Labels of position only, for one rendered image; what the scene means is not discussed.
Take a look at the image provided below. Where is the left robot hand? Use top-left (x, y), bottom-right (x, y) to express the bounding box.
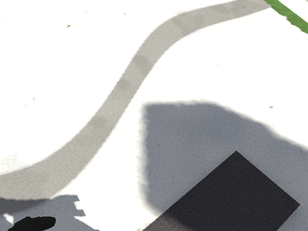
top-left (8, 217), bottom-right (56, 231)

